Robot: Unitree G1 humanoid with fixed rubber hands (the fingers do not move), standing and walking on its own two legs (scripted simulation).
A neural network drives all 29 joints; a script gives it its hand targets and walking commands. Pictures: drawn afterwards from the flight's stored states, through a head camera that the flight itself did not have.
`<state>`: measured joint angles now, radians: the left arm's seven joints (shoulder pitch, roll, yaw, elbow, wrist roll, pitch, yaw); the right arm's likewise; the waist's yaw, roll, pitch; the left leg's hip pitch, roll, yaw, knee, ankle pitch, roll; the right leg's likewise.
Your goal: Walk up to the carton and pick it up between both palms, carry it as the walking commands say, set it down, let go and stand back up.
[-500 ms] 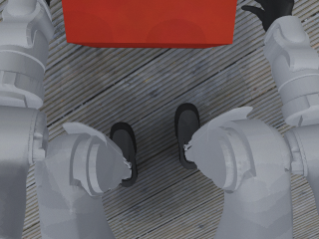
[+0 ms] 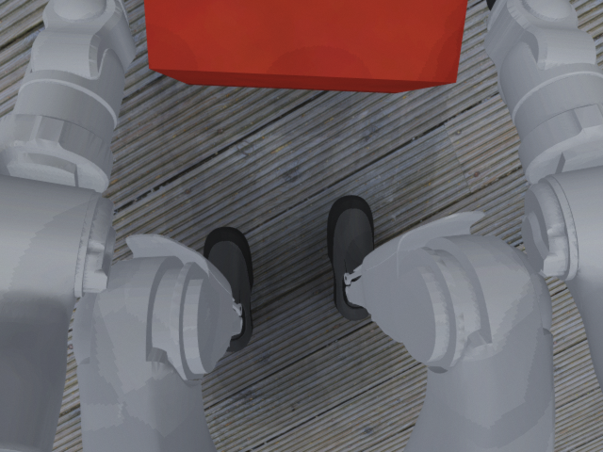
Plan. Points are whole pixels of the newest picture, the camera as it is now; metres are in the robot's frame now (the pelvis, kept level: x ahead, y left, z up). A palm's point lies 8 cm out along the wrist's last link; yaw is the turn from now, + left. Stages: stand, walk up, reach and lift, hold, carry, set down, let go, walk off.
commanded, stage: reach and lift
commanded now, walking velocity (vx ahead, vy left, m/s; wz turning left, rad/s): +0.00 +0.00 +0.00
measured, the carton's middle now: (302, 12) +0.53 -0.04 -0.25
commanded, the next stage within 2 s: none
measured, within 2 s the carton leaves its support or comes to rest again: leaves its support in 0.66 s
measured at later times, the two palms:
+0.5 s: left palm out of the picture +0.55 +0.14 -0.18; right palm out of the picture +0.52 -0.24 -0.16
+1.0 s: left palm out of the picture +0.52 +0.13 -0.11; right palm out of the picture +0.50 -0.24 -0.09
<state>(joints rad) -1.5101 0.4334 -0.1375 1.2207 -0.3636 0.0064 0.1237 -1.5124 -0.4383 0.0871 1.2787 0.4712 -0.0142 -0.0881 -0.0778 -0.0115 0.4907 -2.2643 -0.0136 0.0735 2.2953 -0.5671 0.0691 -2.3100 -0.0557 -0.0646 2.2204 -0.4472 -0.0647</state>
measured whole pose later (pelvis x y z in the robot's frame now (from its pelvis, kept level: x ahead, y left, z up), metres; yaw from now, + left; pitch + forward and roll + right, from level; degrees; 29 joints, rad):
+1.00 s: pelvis -0.04 -0.01 +0.03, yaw +1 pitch +24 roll +1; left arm -1.47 0.43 -0.10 1.07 -0.32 0.20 0.20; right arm -1.46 -0.41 0.03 1.05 0.41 0.17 -0.24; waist -0.10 0.00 0.53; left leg -2.13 -0.05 0.04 2.16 -0.46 0.01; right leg -2.18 -0.01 -0.05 2.10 -0.35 -0.06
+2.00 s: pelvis -0.05 +0.00 +0.11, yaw +1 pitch +21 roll +1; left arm -1.19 0.31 0.12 0.60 -0.12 0.46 0.26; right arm -1.25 -0.29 -0.22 0.62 0.14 0.43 -0.23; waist -0.11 -0.03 0.53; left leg -1.83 -0.06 0.06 1.92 -0.46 0.04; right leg -1.88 0.01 0.01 1.88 -0.37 -0.01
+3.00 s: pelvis -0.05 +0.00 +0.21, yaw +1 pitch +12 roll +0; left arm -1.12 0.27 0.17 0.65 -0.09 0.48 0.21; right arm -1.12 -0.21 -0.26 0.52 0.04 0.52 -0.23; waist -0.08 0.02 0.52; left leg -1.39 -0.08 0.02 1.60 -0.41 0.03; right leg -1.43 0.02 0.00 1.56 -0.33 -0.01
